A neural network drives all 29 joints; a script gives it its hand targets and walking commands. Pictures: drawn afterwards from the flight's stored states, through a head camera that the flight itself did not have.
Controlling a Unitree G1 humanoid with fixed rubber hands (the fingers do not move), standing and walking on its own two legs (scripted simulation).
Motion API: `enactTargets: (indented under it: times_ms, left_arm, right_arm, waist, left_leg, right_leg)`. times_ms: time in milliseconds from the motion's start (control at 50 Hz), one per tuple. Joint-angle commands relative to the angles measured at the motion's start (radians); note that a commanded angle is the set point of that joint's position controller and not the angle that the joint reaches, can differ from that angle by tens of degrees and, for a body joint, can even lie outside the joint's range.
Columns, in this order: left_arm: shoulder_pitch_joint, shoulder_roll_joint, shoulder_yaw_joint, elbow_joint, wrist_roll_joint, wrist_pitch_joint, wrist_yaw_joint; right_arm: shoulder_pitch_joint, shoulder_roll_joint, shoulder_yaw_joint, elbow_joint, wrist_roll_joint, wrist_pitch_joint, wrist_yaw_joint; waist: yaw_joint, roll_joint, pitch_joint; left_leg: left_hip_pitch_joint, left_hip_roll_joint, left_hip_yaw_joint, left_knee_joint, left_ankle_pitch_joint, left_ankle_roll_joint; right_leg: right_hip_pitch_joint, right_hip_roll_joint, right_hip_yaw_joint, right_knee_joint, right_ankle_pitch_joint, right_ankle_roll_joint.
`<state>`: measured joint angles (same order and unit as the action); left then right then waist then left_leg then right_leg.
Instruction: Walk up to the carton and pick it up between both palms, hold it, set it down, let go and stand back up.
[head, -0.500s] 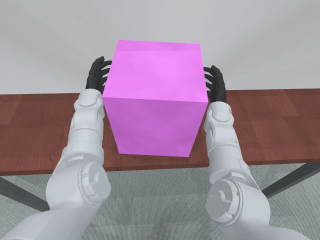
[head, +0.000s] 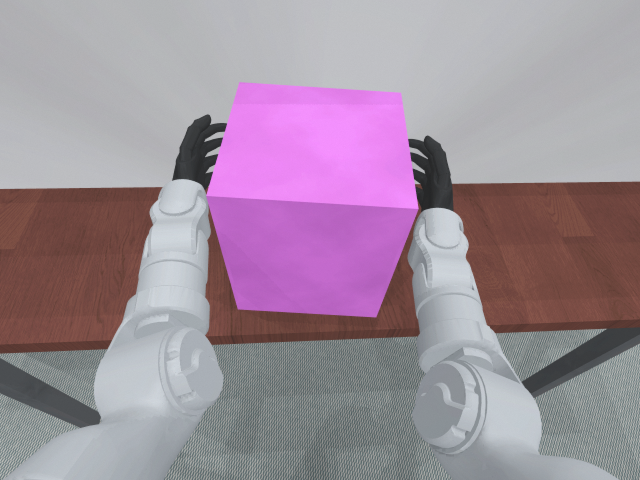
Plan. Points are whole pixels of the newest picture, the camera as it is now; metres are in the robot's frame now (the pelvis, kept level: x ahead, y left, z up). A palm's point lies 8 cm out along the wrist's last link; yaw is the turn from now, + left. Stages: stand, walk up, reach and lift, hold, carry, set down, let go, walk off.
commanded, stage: reach and lift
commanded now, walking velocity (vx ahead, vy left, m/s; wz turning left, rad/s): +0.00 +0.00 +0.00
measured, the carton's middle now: (313, 209) +0.46 +0.04 +0.06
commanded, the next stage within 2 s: none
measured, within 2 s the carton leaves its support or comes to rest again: leaves its support in 0.82 s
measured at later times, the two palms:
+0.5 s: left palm (185, 192) +0.41 +0.19 +0.13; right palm (439, 214) +0.40 -0.11 +0.13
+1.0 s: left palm (184, 196) +0.39 +0.19 +0.14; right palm (450, 217) +0.39 -0.11 +0.14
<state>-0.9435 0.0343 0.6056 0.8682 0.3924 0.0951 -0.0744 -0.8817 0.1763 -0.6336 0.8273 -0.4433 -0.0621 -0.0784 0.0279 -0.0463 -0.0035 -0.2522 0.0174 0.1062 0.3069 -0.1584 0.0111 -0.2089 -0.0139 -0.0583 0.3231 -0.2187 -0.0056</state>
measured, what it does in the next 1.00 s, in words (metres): stands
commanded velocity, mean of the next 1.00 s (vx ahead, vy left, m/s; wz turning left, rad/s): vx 0.00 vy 0.00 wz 0.00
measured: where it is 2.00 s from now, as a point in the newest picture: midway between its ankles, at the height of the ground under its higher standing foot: outside the picture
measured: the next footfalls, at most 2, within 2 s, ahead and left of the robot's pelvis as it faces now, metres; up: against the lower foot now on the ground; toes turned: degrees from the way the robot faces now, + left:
none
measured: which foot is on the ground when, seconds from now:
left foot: down 0.00-1.00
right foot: down 0.00-1.00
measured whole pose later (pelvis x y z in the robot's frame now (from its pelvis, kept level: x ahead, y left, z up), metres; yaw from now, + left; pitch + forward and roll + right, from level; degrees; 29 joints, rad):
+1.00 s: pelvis -0.02 +0.00 +0.00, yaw +0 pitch +4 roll -1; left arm -0.87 0.06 0.37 0.95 0.24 0.07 0.07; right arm -0.84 0.03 -0.41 1.09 -0.18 -0.22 -0.13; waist 0.02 -0.06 -0.10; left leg -0.26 0.04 0.11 0.31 -0.13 0.01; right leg -0.17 0.00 -0.10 0.24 -0.14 -0.01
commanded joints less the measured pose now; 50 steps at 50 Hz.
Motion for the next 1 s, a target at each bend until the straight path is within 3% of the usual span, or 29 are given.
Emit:
enactTargets:
  times_ms: [0,80,200,280,380,500,580,720,860,980]
  left_arm:
    - [-0.451,-0.392,-0.223,0.040,0.000,0.007,-0.094]
    - [-0.469,-0.416,-0.249,0.022,-0.016,-0.034,-0.090]
    - [-0.566,-0.460,-0.300,0.008,-0.032,-0.190,-0.072]
    - [-0.572,-0.460,-0.302,0.059,-0.006,-0.270,-0.066]
    - [-0.580,-0.465,-0.318,0.105,0.012,-0.298,-0.064]
    - [-0.596,-0.479,-0.339,0.110,0.011,-0.247,-0.049]
    - [-0.599,-0.508,-0.369,0.083,-0.007,-0.168,-0.033]
    - [-0.635,-0.565,-0.461,0.013,-0.083,-0.146,-0.010]
    - [-0.671,-0.582,-0.525,-0.033,-0.151,-0.121,-0.009]
    - [-0.683,-0.591,-0.543,-0.072,-0.178,-0.060,-0.016]
  right_arm:
    - [-0.477,0.436,0.275,0.044,-0.016,-0.026,0.136]
    - [-0.507,0.440,0.283,0.029,-0.030,-0.083,0.134]
    - [-0.586,0.436,0.289,0.035,-0.095,-0.274,0.124]
    - [-0.607,0.416,0.293,0.119,-0.123,-0.393,0.111]
    - [-0.632,0.356,0.275,0.217,-0.114,-0.459,0.093]
    - [-0.632,0.309,0.258,0.261,-0.069,-0.411,0.084]
    - [-0.644,0.299,0.281,0.226,-0.010,-0.335,0.097]
    - [-0.712,0.312,0.395,0.135,0.079,-0.309,0.116]
    - [-0.730,0.331,0.476,0.130,0.169,-0.266,0.099]
    - [-0.753,0.336,0.507,0.102,0.244,-0.200,0.086]
  waist:
    - [0.015,0.061,-0.509]
    - [0.020,0.065,-0.570]
    - [0.023,0.056,-0.692]
    - [0.019,0.024,-0.684]
    - [0.012,0.028,-0.624]
    - [0.012,0.071,-0.572]
    - [0.016,0.107,-0.613]
    - [0.019,0.111,-0.759]
    - [0.000,0.083,-0.736]
    - [-0.016,0.074,-0.678]
  left_leg:
    - [0.310,-0.012,0.041,0.069,0.566,0.010]
    - [0.332,-0.004,0.042,0.085,0.624,-0.002]
    - [0.304,0.016,0.051,0.100,0.723,-0.041]
    - [0.135,0.009,0.056,0.039,0.575,-0.036]
    - [0.109,0.007,0.057,-0.013,0.445,-0.042]
    - [0.152,0.002,0.069,-0.035,0.307,-0.046]
    - [0.227,0.004,0.064,-0.010,0.312,-0.056]
    - [0.305,0.011,0.033,0.052,0.472,-0.076]
    - [0.301,0.004,0.011,0.057,0.484,-0.072]
    - [0.315,-0.007,0.000,0.048,0.439,-0.067]
  right_leg:
    - [0.123,0.026,-0.067,0.026,0.458,0.085]
    - [0.119,0.028,-0.081,0.034,0.495,0.079]
    - [0.208,0.019,-0.079,0.028,0.603,0.057]
    - [0.372,-0.013,-0.069,0.058,0.754,0.065]
    - [0.377,-0.010,-0.067,0.023,0.677,0.051]
    - [0.266,-0.001,-0.064,-0.039,0.420,0.018]
    - [0.181,0.009,-0.066,-0.063,0.313,-0.002]
    - [0.181,0.030,-0.065,-0.039,0.442,-0.001]
    - [0.226,0.031,-0.043,-0.026,0.536,0.015]
    - [0.251,0.031,-0.033,-0.034,0.521,0.023]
